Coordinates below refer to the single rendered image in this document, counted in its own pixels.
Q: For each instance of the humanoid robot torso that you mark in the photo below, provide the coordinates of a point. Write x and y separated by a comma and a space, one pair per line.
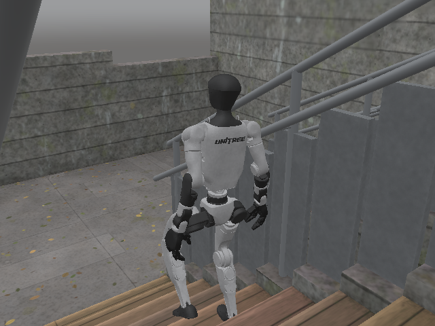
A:
223, 155

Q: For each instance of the robot right forearm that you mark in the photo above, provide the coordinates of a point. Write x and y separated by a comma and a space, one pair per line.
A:
260, 188

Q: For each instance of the right robot upper arm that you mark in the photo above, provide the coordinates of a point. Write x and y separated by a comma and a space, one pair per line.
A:
256, 148

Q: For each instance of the robot head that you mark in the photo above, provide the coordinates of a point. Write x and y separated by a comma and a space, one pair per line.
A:
223, 92

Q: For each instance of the left robot upper arm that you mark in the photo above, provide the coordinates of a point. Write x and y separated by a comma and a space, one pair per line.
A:
192, 137

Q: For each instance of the robot left forearm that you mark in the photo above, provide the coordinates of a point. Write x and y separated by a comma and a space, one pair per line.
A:
185, 207

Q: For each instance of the left robot hand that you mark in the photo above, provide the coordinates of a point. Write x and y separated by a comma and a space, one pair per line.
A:
173, 242

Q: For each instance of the right robot hand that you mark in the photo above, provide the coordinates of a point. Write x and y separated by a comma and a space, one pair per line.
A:
252, 213

